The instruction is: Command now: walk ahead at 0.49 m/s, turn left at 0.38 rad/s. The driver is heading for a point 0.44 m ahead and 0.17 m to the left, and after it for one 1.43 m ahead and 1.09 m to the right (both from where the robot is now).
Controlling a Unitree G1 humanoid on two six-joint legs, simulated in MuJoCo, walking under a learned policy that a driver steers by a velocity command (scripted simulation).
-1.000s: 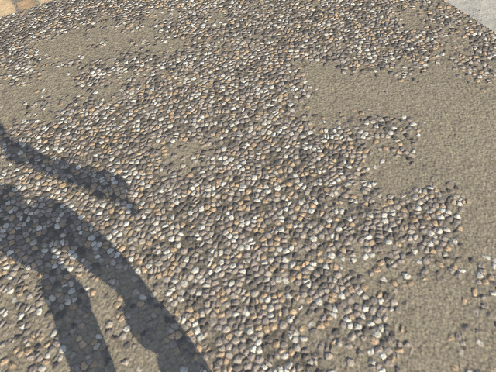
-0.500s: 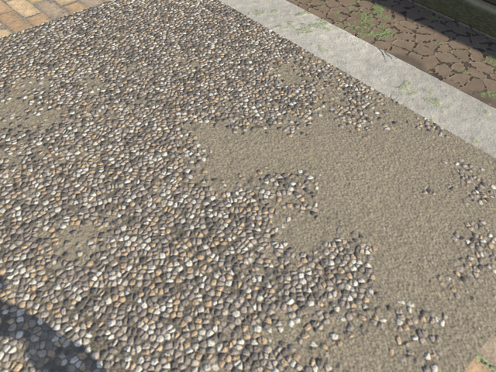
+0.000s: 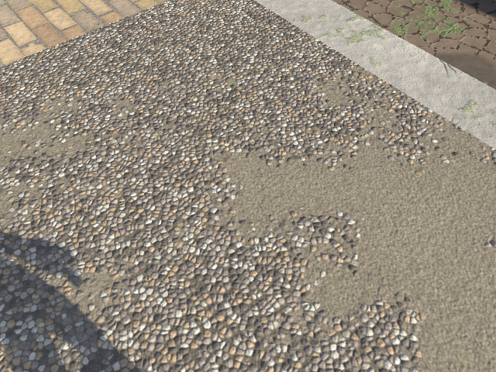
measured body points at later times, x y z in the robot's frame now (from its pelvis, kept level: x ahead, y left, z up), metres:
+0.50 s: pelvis +0.27 +0.08 -0.01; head +0.31 +0.10 +0.44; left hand +0.33 +0.38 -0.12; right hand +0.46 -0.15 -0.11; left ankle +0.30 +0.15 -0.74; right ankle +0.26 -0.09 -0.65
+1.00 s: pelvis +0.58 +0.08 -0.02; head +0.62 +0.09 +0.43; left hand +0.71 +0.36 -0.12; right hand +0.69 -0.19 -0.13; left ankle +0.42 +0.20 -0.64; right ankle +0.65 +0.02 -0.74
